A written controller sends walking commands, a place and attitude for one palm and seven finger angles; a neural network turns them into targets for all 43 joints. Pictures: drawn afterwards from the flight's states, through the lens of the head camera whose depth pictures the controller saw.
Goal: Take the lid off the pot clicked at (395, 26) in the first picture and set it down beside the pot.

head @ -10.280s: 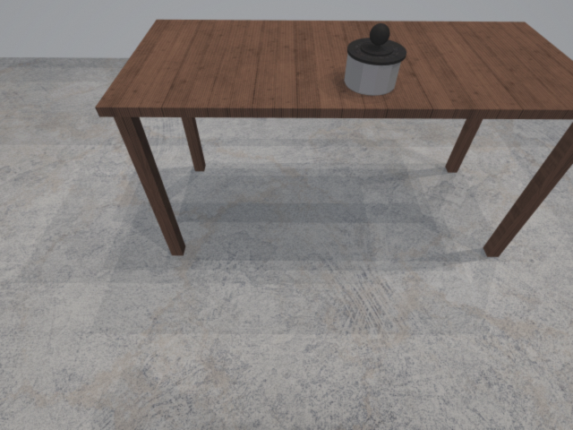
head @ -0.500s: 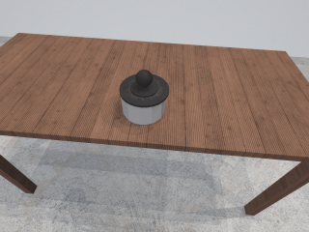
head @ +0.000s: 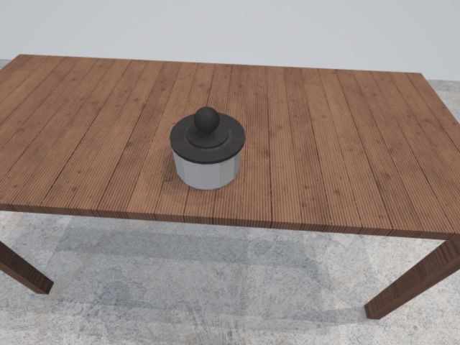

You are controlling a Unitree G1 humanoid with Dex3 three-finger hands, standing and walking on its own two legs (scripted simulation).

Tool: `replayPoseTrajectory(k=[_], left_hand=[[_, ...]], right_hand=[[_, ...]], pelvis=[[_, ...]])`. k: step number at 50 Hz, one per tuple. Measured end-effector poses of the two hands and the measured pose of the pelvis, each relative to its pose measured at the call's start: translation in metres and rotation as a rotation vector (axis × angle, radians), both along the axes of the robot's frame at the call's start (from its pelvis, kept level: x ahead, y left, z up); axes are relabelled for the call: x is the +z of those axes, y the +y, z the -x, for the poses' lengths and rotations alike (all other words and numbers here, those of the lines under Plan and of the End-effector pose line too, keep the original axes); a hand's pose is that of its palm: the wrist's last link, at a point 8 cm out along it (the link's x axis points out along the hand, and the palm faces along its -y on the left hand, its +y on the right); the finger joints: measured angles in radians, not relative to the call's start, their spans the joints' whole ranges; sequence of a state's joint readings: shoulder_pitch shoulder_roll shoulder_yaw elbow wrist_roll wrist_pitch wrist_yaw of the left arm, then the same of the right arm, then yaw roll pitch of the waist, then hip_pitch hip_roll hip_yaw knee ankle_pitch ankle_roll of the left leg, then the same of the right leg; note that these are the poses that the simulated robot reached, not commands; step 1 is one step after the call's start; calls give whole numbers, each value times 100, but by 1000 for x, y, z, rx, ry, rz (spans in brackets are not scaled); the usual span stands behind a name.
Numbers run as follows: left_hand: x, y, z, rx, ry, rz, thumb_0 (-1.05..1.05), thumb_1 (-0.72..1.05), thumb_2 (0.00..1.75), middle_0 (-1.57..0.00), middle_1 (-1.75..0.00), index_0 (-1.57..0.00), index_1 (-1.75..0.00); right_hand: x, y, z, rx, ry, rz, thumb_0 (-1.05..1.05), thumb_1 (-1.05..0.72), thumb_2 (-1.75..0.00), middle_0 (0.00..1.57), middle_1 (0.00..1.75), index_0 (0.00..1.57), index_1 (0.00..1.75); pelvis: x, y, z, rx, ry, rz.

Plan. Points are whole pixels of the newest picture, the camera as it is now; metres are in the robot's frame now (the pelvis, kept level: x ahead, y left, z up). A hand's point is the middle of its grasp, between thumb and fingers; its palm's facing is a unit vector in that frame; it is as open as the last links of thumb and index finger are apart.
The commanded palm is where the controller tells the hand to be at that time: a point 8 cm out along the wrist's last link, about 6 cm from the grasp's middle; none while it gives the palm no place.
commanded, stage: look again from close up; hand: left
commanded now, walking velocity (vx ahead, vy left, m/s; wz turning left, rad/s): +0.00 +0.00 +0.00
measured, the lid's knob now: (206, 119) +0.52 +0.08 +0.11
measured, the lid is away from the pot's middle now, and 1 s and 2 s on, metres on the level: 0.00 0.00 0.00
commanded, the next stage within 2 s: lift the closed hand beside the body in 0.42 s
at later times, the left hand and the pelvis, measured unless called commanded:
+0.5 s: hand out of the picture -0.01 +0.14 -0.17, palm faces +0.02 -0.99 -0.15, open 7.4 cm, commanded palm none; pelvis +0.02 -0.01 +0.00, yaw +0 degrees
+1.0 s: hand (127, 336) +0.15 +0.18 -0.03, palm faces +0.28 -0.92 -0.27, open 3.8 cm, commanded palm +0.10 +0.22 +0.01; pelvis +0.03 -0.04 +0.01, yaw +2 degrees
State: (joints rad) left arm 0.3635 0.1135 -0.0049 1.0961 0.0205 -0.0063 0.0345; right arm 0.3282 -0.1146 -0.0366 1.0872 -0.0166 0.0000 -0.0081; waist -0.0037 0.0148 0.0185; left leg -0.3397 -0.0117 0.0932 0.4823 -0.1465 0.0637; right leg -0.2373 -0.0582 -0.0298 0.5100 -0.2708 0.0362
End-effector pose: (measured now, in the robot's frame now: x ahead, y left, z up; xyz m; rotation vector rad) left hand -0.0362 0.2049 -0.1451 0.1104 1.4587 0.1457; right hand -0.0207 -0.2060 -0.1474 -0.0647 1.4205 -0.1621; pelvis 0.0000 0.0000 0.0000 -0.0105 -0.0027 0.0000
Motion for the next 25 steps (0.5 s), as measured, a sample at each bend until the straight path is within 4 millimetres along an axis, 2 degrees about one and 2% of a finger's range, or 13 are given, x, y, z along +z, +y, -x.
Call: replayPoseTrajectory(k=[25], left_hand=[[0, -17, -27, -8, -10, 9, 0, 91, 90, -20, -30, -19, -30]], right_hand=[[2, -11, -14, -5, 17, 3, 1, -92, -90, 20, 30, 20, 29]], pelvis=[[1, -13, -17, -3, -4, -2]])
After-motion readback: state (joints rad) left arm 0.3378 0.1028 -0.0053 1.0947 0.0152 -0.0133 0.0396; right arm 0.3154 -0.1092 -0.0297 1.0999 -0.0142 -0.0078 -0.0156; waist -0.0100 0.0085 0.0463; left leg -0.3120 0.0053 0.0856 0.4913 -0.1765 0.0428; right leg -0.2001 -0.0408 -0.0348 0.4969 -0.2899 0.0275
